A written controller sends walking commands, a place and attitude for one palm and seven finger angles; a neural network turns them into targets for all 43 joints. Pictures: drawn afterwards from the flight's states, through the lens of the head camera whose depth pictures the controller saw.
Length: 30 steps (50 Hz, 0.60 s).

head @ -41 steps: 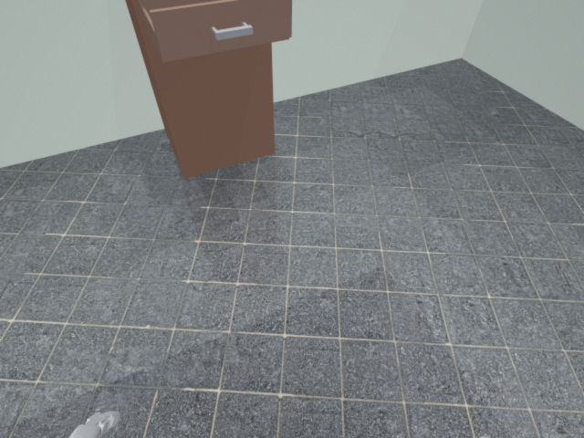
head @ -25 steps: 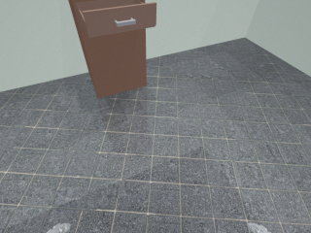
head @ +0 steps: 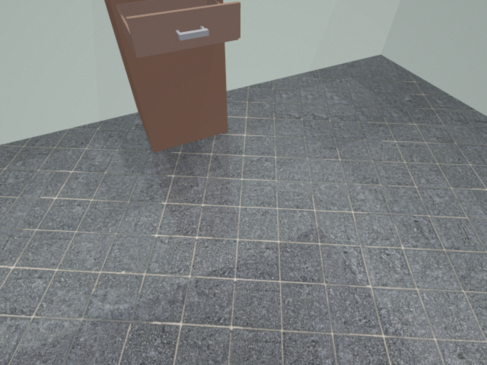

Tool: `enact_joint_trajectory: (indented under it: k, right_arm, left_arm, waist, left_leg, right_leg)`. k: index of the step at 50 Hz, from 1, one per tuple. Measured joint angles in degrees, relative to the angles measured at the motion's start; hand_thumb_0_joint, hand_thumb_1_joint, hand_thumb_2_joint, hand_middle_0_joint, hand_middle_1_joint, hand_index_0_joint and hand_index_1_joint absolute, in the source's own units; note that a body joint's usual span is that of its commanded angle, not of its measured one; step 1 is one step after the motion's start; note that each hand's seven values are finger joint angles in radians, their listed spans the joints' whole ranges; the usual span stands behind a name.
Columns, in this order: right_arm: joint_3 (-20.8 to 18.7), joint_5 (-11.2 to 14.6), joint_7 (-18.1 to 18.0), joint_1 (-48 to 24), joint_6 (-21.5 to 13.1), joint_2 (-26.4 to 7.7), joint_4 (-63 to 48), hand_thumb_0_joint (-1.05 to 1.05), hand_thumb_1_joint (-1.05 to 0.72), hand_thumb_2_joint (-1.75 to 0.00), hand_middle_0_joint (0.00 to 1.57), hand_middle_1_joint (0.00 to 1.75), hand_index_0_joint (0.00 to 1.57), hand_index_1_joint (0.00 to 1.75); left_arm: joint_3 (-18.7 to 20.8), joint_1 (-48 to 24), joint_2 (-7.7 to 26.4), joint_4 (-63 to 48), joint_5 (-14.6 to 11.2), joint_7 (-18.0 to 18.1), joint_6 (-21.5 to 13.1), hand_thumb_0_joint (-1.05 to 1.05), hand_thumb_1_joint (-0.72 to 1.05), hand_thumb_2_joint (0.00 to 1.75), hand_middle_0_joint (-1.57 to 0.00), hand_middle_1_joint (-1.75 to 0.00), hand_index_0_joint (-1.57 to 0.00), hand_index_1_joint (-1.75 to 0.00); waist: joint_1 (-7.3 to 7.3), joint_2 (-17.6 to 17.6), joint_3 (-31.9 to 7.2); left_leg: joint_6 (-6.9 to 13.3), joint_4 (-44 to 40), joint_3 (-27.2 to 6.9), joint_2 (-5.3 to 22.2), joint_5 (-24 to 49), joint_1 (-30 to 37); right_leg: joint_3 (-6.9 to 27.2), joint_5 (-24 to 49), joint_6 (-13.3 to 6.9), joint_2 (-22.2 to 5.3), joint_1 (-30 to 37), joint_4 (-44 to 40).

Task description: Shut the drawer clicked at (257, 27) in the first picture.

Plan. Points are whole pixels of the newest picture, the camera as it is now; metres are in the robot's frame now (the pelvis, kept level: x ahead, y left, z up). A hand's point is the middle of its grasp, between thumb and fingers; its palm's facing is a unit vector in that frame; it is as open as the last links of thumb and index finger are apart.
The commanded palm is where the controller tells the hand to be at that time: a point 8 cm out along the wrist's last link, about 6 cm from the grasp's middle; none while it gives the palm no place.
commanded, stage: stand and wait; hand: left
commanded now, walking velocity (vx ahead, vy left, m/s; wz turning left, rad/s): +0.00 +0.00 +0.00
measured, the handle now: (191, 32) +1.26 +0.28 +0.01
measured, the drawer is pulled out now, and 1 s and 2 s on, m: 0.25 0.25 0.25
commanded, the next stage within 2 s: look at it before walking up in 0.20 s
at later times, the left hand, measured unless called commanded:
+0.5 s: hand out of the picture +0.07 +0.24 -0.16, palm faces -0.04 -0.94 -0.33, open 7.4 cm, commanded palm none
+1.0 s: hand out of the picture +0.07 +0.24 -0.16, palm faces -0.03 -0.94 -0.33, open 7.4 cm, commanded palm none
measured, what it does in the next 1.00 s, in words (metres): stands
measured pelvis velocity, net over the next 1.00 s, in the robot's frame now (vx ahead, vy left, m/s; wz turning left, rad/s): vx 0.00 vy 0.00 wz -0.01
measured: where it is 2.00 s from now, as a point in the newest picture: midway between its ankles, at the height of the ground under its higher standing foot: (261, 339)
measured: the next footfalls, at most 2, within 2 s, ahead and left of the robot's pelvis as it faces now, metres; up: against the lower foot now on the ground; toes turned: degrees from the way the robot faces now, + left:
left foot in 1.72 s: +0.41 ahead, +0.05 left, +0.00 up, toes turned -4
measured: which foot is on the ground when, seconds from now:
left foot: down 0.00-1.00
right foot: down 0.00-1.00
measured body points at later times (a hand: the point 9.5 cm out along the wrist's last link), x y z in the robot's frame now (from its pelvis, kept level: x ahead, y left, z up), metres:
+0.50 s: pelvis -0.01 +0.00 +0.00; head +0.00 +0.00 +0.45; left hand +0.07 +0.29 -0.13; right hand +0.07 -0.30 -0.13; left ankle -0.01 +0.12 -0.74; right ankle -0.01 -0.12 -0.74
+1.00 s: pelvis +0.00 +0.00 +0.00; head +0.00 +0.00 +0.45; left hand +0.07 +0.29 -0.13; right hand +0.08 -0.29 -0.13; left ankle -0.01 +0.12 -0.74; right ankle -0.01 -0.12 -0.74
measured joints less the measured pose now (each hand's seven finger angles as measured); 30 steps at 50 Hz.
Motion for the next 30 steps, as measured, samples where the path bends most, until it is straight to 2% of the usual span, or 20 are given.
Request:
enact_joint_trajectory:
  k: [30]
  right_arm:
    - [0.1,0.1,0.1,-0.6,-0.3,0.2,1.1,0.01,-0.91,-0.9,0.21,0.3,0.2,0.3]
  left_arm:
    - [-0.1,0.1,-0.3,1.2,0.1,-0.1,-0.3,0.0,0.91,0.89,-0.2,-0.3,-0.2,-0.3]
  waist:
    - [0.11,-0.2,0.0]
  left_leg:
    - [-0.3,-1.6,0.1,0.4,1.4,-0.1]
  right_leg:
    - [0.1,1.6,-0.2,0.3,-0.1,-1.7]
